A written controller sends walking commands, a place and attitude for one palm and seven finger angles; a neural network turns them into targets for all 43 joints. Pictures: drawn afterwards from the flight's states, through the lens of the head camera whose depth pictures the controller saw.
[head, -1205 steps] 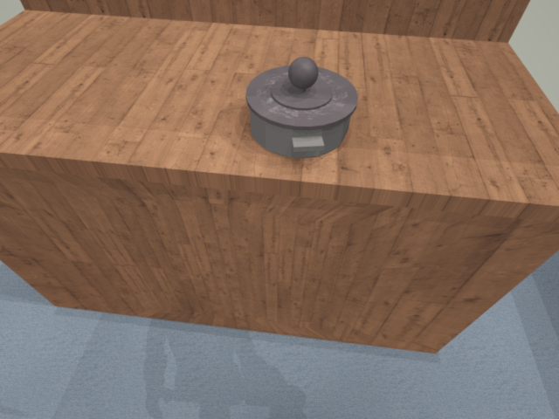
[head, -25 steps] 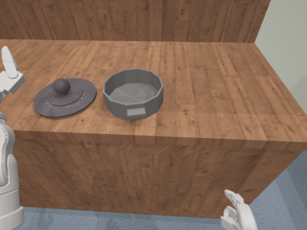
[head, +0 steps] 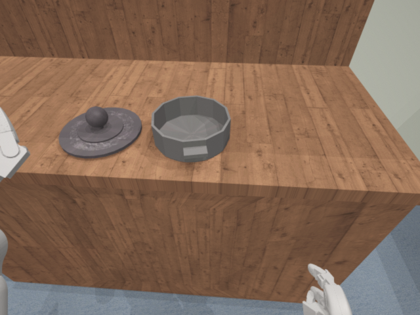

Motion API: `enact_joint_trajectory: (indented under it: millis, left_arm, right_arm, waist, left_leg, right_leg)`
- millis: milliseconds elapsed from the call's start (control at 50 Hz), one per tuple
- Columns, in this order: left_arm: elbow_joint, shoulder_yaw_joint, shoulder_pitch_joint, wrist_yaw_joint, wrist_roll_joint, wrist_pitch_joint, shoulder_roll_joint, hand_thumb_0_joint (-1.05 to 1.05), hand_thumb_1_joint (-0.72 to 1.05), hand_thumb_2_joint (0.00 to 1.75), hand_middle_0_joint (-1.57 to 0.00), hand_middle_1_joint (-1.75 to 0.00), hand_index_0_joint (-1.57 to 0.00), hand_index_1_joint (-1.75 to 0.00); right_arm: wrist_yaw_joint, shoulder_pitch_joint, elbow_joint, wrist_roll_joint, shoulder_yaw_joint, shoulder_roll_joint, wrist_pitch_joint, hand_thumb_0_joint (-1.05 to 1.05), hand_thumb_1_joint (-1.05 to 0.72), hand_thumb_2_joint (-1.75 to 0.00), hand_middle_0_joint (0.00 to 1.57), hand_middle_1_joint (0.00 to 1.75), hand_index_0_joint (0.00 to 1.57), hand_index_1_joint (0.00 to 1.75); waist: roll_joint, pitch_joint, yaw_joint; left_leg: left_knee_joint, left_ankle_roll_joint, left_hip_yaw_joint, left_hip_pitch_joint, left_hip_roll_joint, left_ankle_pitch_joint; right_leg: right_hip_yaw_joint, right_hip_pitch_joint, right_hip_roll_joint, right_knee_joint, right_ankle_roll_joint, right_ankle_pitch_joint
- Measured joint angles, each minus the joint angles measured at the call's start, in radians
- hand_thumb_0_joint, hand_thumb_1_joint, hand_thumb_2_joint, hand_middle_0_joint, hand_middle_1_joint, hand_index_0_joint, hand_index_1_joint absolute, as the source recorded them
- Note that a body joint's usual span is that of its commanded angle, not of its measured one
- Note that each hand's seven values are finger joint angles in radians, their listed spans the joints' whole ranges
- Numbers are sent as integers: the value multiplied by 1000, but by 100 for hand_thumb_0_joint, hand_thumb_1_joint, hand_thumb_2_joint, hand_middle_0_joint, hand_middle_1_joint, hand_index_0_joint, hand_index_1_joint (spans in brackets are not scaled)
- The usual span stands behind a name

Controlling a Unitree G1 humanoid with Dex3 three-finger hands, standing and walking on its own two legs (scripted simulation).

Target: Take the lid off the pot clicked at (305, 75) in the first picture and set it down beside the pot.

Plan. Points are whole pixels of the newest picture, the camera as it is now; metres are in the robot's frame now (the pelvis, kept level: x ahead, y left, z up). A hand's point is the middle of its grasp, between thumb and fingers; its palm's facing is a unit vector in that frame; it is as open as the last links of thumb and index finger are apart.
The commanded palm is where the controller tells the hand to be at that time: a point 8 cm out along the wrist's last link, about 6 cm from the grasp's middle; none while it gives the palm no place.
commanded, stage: draw the hand back to the body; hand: left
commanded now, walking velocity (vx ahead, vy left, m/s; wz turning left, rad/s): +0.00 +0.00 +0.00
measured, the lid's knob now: (96, 117) +0.51 +0.36 +0.11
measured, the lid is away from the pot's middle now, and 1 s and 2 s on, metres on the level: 0.24 0.24 0.24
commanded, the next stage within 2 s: step back with the hand held close in 0.26 s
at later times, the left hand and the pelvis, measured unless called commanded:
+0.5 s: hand out of the picture +0.17 +0.25 +0.30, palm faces +0.56 -0.75 -0.34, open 7.4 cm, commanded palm +0.11 +0.29 +0.28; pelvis -0.02 +0.01 +0.00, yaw +1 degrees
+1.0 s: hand out of the picture +0.09 +0.26 +0.29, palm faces +0.56 -0.74 -0.37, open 7.4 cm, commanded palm +0.03 +0.31 +0.28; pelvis -0.09 +0.03 -0.02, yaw +1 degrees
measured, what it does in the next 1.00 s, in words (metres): shifts its weight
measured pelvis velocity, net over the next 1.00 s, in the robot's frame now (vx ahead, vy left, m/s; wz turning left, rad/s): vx -0.09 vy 0.03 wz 0.01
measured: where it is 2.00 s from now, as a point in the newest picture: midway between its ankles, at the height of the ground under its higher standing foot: outside the picture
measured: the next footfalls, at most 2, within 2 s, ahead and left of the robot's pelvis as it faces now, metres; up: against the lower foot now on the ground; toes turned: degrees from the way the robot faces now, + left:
left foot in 1.40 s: -0.06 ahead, +0.16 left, +0.00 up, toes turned +1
right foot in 1.62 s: -0.19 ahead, -0.07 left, +0.00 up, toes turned +1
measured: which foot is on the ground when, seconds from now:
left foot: down 0.00-1.00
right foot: down 0.00-1.00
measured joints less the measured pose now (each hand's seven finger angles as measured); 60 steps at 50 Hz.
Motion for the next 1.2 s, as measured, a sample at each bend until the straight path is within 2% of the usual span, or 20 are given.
enact_joint_trajectory:
  millis: [160, 260, 380, 420, 500, 660, 740, 800, 880, 980, 1080, 1140, 1200]
  left_arm:
    - [-96, -4, 113, 0, 3, -10, -8, 1, 88, 90, -21, -30, -21, -30]
    - [-99, -1, 107, 5, 5, -17, -7, 1, 88, 90, -22, -30, -22, -30]
    - [-102, -8, 102, 8, 8, -12, -17, 1, 88, 90, -21, -30, -21, -30]
    - [-105, 12, 94, 10, 19, -25, 1, 1, 88, 90, -22, -30, -22, -30]
    - [-107, 60, 85, 24, 24, -70, 51, 1, 88, 90, -21, -30, -21, -30]
    - [-182, 65, 241, 9, 24, -55, 108, 1, 88, 90, -21, -30, -21, -30]
    - [-247, 88, 312, 13, 23, -68, 145, 1, 88, 90, -22, -30, -22, -30]
    - [-280, 117, 324, 26, 22, -95, 164, 1, 88, 90, -22, -30, -22, -30]
    - [-268, 144, 275, 49, 22, -131, 157, 1, 88, 90, -22, -30, -22, -30]
    - [-198, 134, 180, 75, 28, -148, 104, 1, 88, 90, -22, -30, -22, -30]
    - [-171, 96, 149, 89, 36, -142, 67, 1, 88, 90, -22, -30, -22, -30]
    - [-182, 86, 159, 91, 37, -136, 67, 1, 88, 90, -21, -30, -22, -30]
    - [-194, 98, 171, 86, 35, -127, 95, 1, 88, 90, -22, -30, -22, -30]
  right_arm:
    - [-1, 4, -5, -3, 2, 9, -16, 2, -90, -90, 20, 30, 21, 30]
    - [-7, 1, 3, -6, 6, 14, -26, 2, -90, -90, 20, 30, 21, 30]
    - [-5, -3, 0, -9, 10, 18, -33, 2, -90, -90, 20, 30, 21, 30]
    - [0, 0, -22, 0, 15, 11, -19, 2, -90, -90, 20, 30, 21, 30]
    - [15, -7, -62, 17, 5, -12, 21, 2, -90, -90, 20, 30, 21, 30]
    - [22, -2, -135, 38, -41, -31, 95, 1, -91, -90, 20, 30, 21, 30]
    - [23, 24, -151, 40, -49, -24, 93, 1, -91, -90, 20, 30, 20, 30]
    - [21, 46, -149, 41, -48, -16, 75, 1, -91, -90, 20, 30, 20, 30]
    - [15, 68, -128, 45, -39, -5, 44, 1, -91, -90, 20, 30, 20, 30]
    - [12, 81, -95, 46, -28, 4, 23, 2, -91, -90, 20, 30, 21, 30]
    - [9, 78, -88, 41, -24, -6, 18, 2, -90, -90, 20, 30, 21, 30]
    - [1, 73, -102, 39, -26, -8, 15, 2, -90, -90, 20, 30, 21, 30]
    - [4, 80, -123, 36, -35, 7, 9, 2, -90, -90, 20, 30, 21, 30]
  waist:
    - [1, 3, 13]
    - [0, 9, 22]
    - [0, 13, 20]
    - [7, 4, 14]
    - [19, -8, -16]
    - [-21, 20, -71]
    - [-48, 31, -81]
    - [-54, 33, -76]
    - [-33, 27, -68]
    - [5, 9, -65]
    - [16, 9, -82]
    - [21, 21, -96]
    - [20, 24, -111]
  left_leg:
    - [9, 2, -6, -1, -1, 2]
    - [11, 3, -13, 1, -3, 6]
    - [9, 4, -13, 4, -4, 11]
    - [30, 7, -17, -26, 2, 4]
    - [75, 13, -22, -100, 6, -7]
    - [82, 37, 21, -164, -15, 15]
    - [99, 43, 23, -203, -19, 27]
    - [116, 44, 17, -233, -20, 38]
    - [143, 42, -3, -267, -17, 50]
    - [187, 37, -17, -304, -5, 4]
    - [219, 41, -14, -335, -4, -24]
    - [199, 50, -12, -347, 7, 37]
    - [175, 53, -14, -367, 17, 85]
  right_leg:
    - [-6, 8, 0, -4, 3, 6]
    - [-13, 14, -2, -5, 3, 10]
    - [-13, 16, -3, -5, 4, 13]
    - [-16, -2, 4, -6, 6, 17]
    - [-18, -58, 9, 1, 14, 26]
    - [22, -158, -17, 57, 43, 32]
    - [24, -207, -19, 95, 43, 35]
    - [13, -240, -20, 127, 29, 32]
    - [-5, -264, -13, 148, 28, 40]
    - [-22, -277, -3, 143, 29, 62]
    - [-29, -307, -9, 162, 31, 75]
    - [-32, -349, 1, 227, 8, -44]
    - [-51, -371, 29, 333, -16, -137]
